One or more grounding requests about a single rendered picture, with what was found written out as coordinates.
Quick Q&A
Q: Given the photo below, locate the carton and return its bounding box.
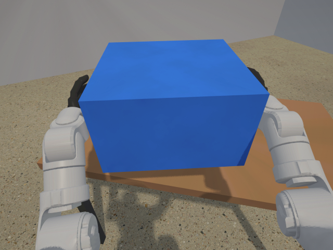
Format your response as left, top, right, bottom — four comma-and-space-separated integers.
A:
78, 39, 270, 173

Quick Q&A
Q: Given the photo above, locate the robot left forearm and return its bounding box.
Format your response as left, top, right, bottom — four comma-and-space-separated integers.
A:
35, 107, 90, 250

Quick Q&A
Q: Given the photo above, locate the table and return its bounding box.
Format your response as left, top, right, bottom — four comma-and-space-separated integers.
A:
37, 98, 333, 244

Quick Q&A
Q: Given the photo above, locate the left robot upper arm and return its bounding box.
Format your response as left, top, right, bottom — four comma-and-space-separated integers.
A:
37, 212, 100, 250

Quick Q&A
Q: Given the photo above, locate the left robot hand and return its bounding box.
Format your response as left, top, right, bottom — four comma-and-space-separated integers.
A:
68, 75, 89, 108

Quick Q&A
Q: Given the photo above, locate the robot right forearm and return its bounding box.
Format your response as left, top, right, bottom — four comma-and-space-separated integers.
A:
258, 95, 333, 196

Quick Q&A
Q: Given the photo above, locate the right robot upper arm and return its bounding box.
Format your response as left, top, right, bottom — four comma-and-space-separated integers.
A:
276, 187, 333, 250

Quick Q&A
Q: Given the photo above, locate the right robot hand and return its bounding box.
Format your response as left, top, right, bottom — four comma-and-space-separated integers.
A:
247, 67, 268, 91

